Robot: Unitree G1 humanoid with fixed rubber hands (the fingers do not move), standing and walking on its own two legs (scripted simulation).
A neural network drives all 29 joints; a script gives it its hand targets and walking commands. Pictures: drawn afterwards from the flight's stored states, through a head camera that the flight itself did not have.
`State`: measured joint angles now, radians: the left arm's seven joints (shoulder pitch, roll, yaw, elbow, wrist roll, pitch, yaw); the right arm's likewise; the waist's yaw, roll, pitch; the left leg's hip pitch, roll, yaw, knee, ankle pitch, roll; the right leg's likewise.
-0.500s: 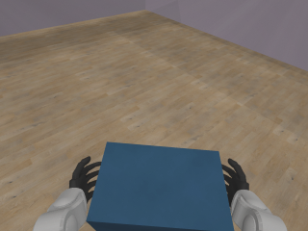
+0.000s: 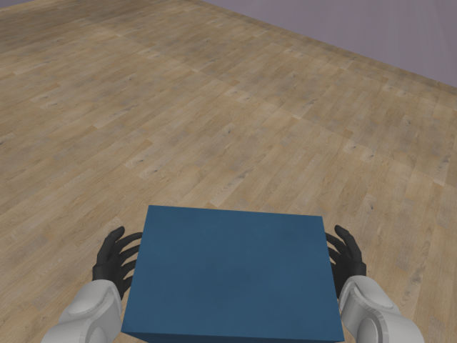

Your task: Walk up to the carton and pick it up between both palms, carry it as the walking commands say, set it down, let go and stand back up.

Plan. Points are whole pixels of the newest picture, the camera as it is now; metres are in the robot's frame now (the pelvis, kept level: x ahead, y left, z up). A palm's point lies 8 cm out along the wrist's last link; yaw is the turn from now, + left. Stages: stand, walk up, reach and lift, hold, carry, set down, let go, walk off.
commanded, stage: carry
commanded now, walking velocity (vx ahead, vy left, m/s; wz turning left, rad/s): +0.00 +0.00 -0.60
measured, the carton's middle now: (228, 285) +0.24 +0.01 +0.01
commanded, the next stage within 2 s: none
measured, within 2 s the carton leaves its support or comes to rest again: neither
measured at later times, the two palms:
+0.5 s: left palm (193, 281) +0.23 +0.07 +0.05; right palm out of the picture +0.13 -0.27 +0.06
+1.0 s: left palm (286, 298) +0.20 -0.07 +0.08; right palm out of the picture -0.02 -0.33 +0.07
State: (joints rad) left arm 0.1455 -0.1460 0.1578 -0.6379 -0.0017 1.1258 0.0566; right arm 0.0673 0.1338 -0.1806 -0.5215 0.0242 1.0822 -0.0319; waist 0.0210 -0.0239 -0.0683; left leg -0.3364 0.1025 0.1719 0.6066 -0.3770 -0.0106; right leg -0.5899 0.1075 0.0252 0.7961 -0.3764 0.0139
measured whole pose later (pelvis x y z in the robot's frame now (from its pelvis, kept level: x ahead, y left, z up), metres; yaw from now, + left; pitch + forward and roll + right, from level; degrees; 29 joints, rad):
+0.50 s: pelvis -0.03 -0.03 -0.01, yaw -17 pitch +5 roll +0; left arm 0.16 -0.15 0.13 -0.63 0.02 1.14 0.05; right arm 0.09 0.14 -0.21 -0.55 0.03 1.11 -0.03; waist -0.01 -0.01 -0.02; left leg -0.54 0.07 0.04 0.91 -0.48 -0.08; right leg -0.51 0.06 0.01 0.61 -0.18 -0.04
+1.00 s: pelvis -0.08 -0.04 -0.01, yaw -39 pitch +5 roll -2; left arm 0.06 -0.14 0.12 -0.57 0.02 1.18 0.06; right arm 0.06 0.11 -0.22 -0.55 -0.01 1.15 -0.02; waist -0.01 0.05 -0.09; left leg -0.42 0.28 0.25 0.77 -0.43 -0.09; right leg -0.41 0.00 -0.14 0.60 -0.27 -0.02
